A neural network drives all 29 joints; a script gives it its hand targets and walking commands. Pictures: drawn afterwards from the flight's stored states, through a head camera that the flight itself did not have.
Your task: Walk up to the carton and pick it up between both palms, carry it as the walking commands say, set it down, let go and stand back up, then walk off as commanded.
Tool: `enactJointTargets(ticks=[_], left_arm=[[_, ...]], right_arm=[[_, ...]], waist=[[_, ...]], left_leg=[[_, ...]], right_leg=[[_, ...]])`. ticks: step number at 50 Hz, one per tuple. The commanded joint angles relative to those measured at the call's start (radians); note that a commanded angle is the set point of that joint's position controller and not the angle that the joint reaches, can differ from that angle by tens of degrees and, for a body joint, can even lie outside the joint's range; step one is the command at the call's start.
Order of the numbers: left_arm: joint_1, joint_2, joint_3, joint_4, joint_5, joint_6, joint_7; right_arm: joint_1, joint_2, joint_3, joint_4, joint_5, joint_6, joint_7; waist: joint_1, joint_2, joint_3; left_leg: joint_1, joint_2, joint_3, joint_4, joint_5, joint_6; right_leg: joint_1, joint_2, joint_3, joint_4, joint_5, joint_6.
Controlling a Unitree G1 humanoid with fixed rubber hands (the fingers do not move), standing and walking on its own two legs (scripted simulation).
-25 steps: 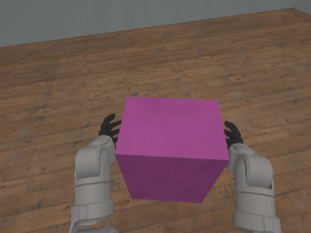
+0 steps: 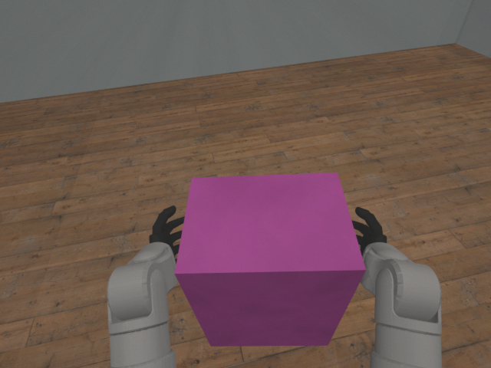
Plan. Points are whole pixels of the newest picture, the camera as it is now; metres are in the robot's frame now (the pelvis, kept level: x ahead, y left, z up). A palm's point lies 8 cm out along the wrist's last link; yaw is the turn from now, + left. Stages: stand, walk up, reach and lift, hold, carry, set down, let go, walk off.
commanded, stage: carry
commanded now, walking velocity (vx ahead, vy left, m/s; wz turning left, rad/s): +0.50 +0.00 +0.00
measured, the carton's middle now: (266, 270) +0.29 +0.00 +0.03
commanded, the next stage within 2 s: none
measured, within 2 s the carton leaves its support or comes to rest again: neither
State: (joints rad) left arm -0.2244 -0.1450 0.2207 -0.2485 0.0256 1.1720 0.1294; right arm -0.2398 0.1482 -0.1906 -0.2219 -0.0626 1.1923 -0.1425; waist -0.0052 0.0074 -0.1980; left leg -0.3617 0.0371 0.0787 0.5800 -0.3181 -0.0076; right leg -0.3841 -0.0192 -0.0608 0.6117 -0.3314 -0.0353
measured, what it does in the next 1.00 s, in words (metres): walks ahead: left foot, then right foot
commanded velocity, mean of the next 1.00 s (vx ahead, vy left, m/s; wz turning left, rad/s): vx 0.50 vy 0.00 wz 0.00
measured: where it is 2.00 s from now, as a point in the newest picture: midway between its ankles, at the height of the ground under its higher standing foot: (280, 246)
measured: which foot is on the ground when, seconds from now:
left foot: down 0.00-0.22, up 0.24-0.42, down 0.44-0.86, up 0.88-1.00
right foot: down 0.00-0.50, up 0.52-0.82, down 0.84-1.00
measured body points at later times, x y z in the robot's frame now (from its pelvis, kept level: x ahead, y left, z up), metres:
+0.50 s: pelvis +0.21 -0.01 -0.01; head +0.20 -0.01 +0.44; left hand +0.49 +0.14 +0.07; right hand +0.48 -0.18 +0.07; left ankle +0.28 +0.08 -0.73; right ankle +0.01 -0.09 -0.71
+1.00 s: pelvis +0.47 -0.08 +0.02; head +0.49 -0.11 +0.46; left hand +0.74 +0.07 +0.09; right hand +0.74 -0.24 +0.07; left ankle +0.39 +0.04 -0.67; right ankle +0.49 -0.16 -0.73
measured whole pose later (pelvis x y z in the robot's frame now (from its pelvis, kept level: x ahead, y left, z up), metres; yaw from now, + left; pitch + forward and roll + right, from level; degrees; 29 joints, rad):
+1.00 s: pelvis +0.47 -0.08 +0.02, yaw +0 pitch +5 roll +1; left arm -0.05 -0.13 0.13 -0.46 0.01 1.19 0.13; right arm -0.10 0.13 -0.10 -0.40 -0.03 1.21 -0.13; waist 0.00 0.04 -0.07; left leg -0.38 0.04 0.08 0.90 -0.46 -0.02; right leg -0.33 0.00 -0.10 0.41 -0.18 -0.06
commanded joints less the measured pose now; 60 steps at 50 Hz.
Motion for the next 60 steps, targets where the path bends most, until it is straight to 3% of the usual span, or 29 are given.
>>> enactJointTargets(ticks=[1, 3, 5, 7, 8, 9, 10, 11, 13, 17, 19, 20, 21, 22, 23, 24, 25, 28, 36, 38, 39, 41, 42, 43, 45, 47, 52, 57, 60], left_arm=[[-0.388, -0.882, -0.726, -0.221, -0.268, 0.020, -0.116], [-0.404, -0.883, -0.748, -0.271, -0.285, 0.009, -0.120], [-0.410, -0.895, -0.764, -0.282, -0.297, 0.007, -0.130], [-0.406, -0.896, -0.766, -0.303, -0.310, 0.005, -0.134], [-0.388, -0.911, -0.774, -0.311, -0.324, 0.003, -0.138], [-0.372, -0.880, -0.761, -0.308, -0.319, 0.002, -0.137], [-0.363, -0.901, -0.774, -0.314, -0.325, -0.003, -0.140], [-0.344, -0.901, -0.765, -0.315, -0.316, -0.008, -0.137], [-0.355, -0.898, -0.776, -0.361, -0.316, -0.021, -0.137], [-0.335, -0.894, -0.795, -0.396, -0.320, -0.024, -0.138], [-0.296, -0.854, -0.777, -0.399, -0.298, -0.024, -0.134], [-0.243, -0.837, -0.758, -0.366, -0.287, -0.015, -0.136], [-0.263, -0.848, -0.769, -0.378, -0.287, -0.013, -0.136], [-0.267, -0.825, -0.768, -0.376, -0.268, -0.007, -0.134], [-0.319, -0.827, -0.784, -0.402, -0.272, -0.005, -0.134], [-0.325, -0.823, -0.784, -0.399, -0.276, -0.004, -0.133], [-0.334, -0.840, -0.810, -0.389, -0.291, -0.008, -0.137], [-0.272, -0.854, -0.819, -0.365, -0.305, -0.013, -0.149], [-0.322, -0.853, -0.856, -0.448, -0.314, -0.010, -0.136], [-0.337, -0.853, -0.854, -0.431, -0.316, 0.003, -0.136], [-0.325, -0.863, -0.847, -0.413, -0.314, 0.012, -0.134], [-0.301, -0.815, -0.818, -0.403, -0.297, 0.022, -0.127], [-0.270, -0.779, -0.795, -0.374, -0.283, 0.031, -0.124], [-0.279, -0.795, -0.801, -0.385, -0.292, 0.020, -0.132], [-0.266, -0.819, -0.799, -0.365, -0.308, 0.018, -0.142], [-0.222, -0.860, -0.796, -0.376, -0.320, 0.005, -0.153], [-0.283, -0.910, -0.842, -0.491, -0.354, -0.043, -0.164], [-0.261, -0.852, -0.822, -0.471, -0.328, -0.024, -0.155], [-0.198, -0.794, -0.787, -0.427, -0.297, -0.003, -0.146]], right_arm=[[-0.309, 0.852, 0.743, -0.245, 0.293, -0.021, 0.121], [-0.296, 0.854, 0.747, -0.263, 0.298, -0.027, 0.128], [-0.287, 0.864, 0.759, -0.286, 0.297, -0.032, 0.132], [-0.299, 0.882, 0.760, -0.279, 0.302, -0.031, 0.136], [-0.349, 0.886, 0.768, -0.328, 0.310, -0.038, 0.136], [-0.313, 0.900, 0.769, -0.315, 0.301, -0.038, 0.129], [-0.354, 0.905, 0.780, -0.358, 0.323, -0.045, 0.130], [-0.356, 0.909, 0.794, -0.378, 0.335, -0.046, 0.131], [-0.362, 0.898, 0.787, -0.381, 0.338, -0.055, 0.139], [-0.258, 0.911, 0.792, -0.350, 0.335, -0.050, 0.148], [-0.235, 0.902, 0.782, -0.359, 0.321, -0.054, 0.146], [-0.212, 0.897, 0.788, -0.350, 0.323, -0.044, 0.144], [-0.216, 0.885, 0.780, -0.370, 0.328, -0.051, 0.143], [-0.224, 0.847, 0.773, -0.362, 0.324, -0.048, 0.149], [-0.274, 0.862, 0.781, -0.351, 0.331, -0.049, 0.143], [-0.249, 0.881, 0.783, -0.325, 0.335, -0.048, 0.140], [-0.255, 0.880, 0.775, -0.340, 0.325, -0.050, 0.145], [-0.249, 0.879, 0.784, -0.339, 0.327, -0.047, 0.157], [-0.204, 0.848, 0.761, -0.366, 0.327, -0.033, 0.165], [-0.200, 0.837, 0.754, -0.361, 0.318, -0.025, 0.158], [-0.210, 0.843, 0.762, -0.359, 0.322, -0.016, 0.158], [-0.226, 0.831, 0.768, -0.366, 0.314, -0.007, 0.142], [-0.194, 0.814, 0.771, -0.335, 0.303, 0.003, 0.135], [-0.228, 0.838, 0.801, -0.361, 0.325, -0.006, 0.137], [-0.247, 0.850, 0.806, -0.377, 0.339, -0.012, 0.135], [-0.235, 0.867, 0.816, -0.416, 0.337, -0.027, 0.131], [-0.268, 0.925, 0.859, -0.483, 0.365, -0.070, 0.144], [-0.223, 0.890, 0.827, -0.447, 0.351, -0.050, 0.143], [-0.198, 0.853, 0.813, -0.415, 0.344, -0.029, 0.131]], waist=[[-0.024, 0.072, -0.291], [-0.028, 0.206, -0.273], [-0.028, 0.173, -0.256], [0.011, 0.094, -0.310], [0.039, -0.030, -0.368], [0.050, -0.306, -0.357], [0.054, -0.353, -0.281], [0.068, -0.261, -0.235], [0.069, -0.113, -0.151], [0.050, -0.116, -0.193], [0.024, -0.137, -0.213], [0.001, -0.151, -0.264], [-0.027, -0.056, -0.346], [-0.039, 0.179, -0.329], [-0.025, 0.272, -0.302], [-0.028, 0.209, -0.283], [-0.029, 0.157, -0.210], [-0.009, 0.049, -0.184], [0.001, 0.233, -0.110], [0.007, 0.182, -0.149], [0.015, 0.110, -0.171], [0.050, -0.215, -0.213], [0.043, -0.243, -0.197], [0.036, -0.211, -0.212], [0.030, -0.147, -0.232], [0.038, -0.172, -0.237], [0.040, -0.156, -0.244], [0.032, -0.193, -0.162], [0.017, -0.151, -0.190]], left_leg=[[0.453, 0.140, -0.124, -0.078, 0.188, 0.070], [0.632, 0.235, -0.220, -0.079, 0.554, 0.113], [0.685, 0.270, -0.205, -0.031, 0.694, 0.126], [0.382, 0.187, -0.073, 0.097, 0.632, 0.056], [0.082, 0.112, 0.008, 0.231, 0.522, 0.010], [-0.313, -0.005, 0.100, 0.389, -0.026, -0.035], [-0.575, -0.048, 0.056, 0.363, -0.309, -0.032], [-0.694, -0.028, 0.025, 0.369, -0.376, -0.019], [-0.640, 0.007, 0.026, 0.330, -0.317, -0.010], [-0.345, -0.026, 0.099, 0.054, -0.081, -0.006], [-0.020, -0.100, 0.205, -0.133, 0.126, 0.016], [0.204, -0.095, 0.187, -0.180, 0.256, 0.026], [0.457, -0.047, 0.110, -0.143, 0.257, 0.059], [0.630, 0.157, -0.228, -0.225, 0.150, 0.132], [0.771, 0.292, -0.517, -0.311, 0.283, 0.233], [0.830, 0.316, -0.501, -0.241, 0.599, 0.265], [0.701, 0.342, -0.459, -0.236, 0.684, 0.275], [0.516, 0.311, -0.318, -0.294, 0.339, 0.207], [0.410, 0.190, -0.006, -0.301, 0.232, 0.095], [0.307, 0.169, 0.043, -0.206, 0.136, 0.068], [0.180, 0.132, 0.079, -0.106, 0.134, 0.046], [-0.202, -0.005, 0.108, 0.267, -0.088, -0.021], [-0.345, -0.027, 0.020, 0.389, -0.260, -0.002], [-0.401, -0.004, -0.034, 0.458, -0.272, 0.004], [-0.323, 0.038, -0.061, 0.373, -0.210, 0.008], [-0.332, 0.027, -0.026, 0.290, -0.178, -0.008], [-0.286, 0.018, 0.026, 0.149, -0.056, -0.008], [-0.131, -0.022, 0.126, -0.046, 0.091, -0.004], [0.094, -0.057, 0.179, -0.241, 0.216, 0.009]], right_leg=[[0.008, -0.091, 0.032, 0.054, 0.225, -0.038], [-0.187, -0.012, -0.072, 0.087, -0.039, 0.005], [-0.220, 0.004, -0.100, -0.047, -0.095, 0.005], [0.190, -0.004, -0.036, -0.206, 0.052, -0.042], [0.538, -0.082, 0.077, -0.220, 0.299, -0.085], [0.848, -0.272, 0.331, -0.199, 0.680, -0.154], [0.947, -0.295, 0.401, -0.191, 0.925, -0.195], [1.033, -0.321, 0.425, -0.145, 1.071, -0.223], [0.927, -0.315, 0.342, -0.204, 0.851, -0.175], [0.710, -0.243, 0.151, -0.201, 0.840, -0.142], [0.501, -0.178, -0.021, -0.140, 0.888, -0.071], [0.402, -0.157, -0.081, -0.017, 0.883, -0.037], [0.224, -0.118, -0.105, 0.160, 0.777, -0.004], [-0.045, -0.039, -0.092, 0.354, 0.390, 0.032], [-0.250, 0.084, -0.037, 0.499, -0.096, 0.034], [-0.304, 0.046, 0.029, 0.561, -0.156, 0.011], [-0.337, 0.015, 0.021, 0.568, -0.192, 0.021], [-0.236, -0.069, 0.057, 0.304, -0.184, 0.016], [-0.034, 0.056, -0.146, -0.192, 0.172, 0.015], [0.159, 0.048, -0.143, -0.225, 0.253, 0.010], [0.323, 0.021, -0.081, -0.210, 0.230, -0.012], [0.624, -0.266, 0.419, -0.399, -0.021, -0.143], [0.719, -0.336, 0.535, -0.394, 0.219, -0.207], [0.743, -0.353, 0.534, -0.344, 0.372, -0.210], [0.658, -0.329, 0.392, -0.329, 0.358, -0.161], [0.676, -0.280, 0.283, -0.321, 0.473, -0.142], [0.607, -0.280, 0.208, -0.370, 0.410, -0.170], [0.478, -0.246, 0.082, -0.364, 0.368, -0.137], [0.451, -0.174, -0.019, -0.170, 0.707, -0.074]])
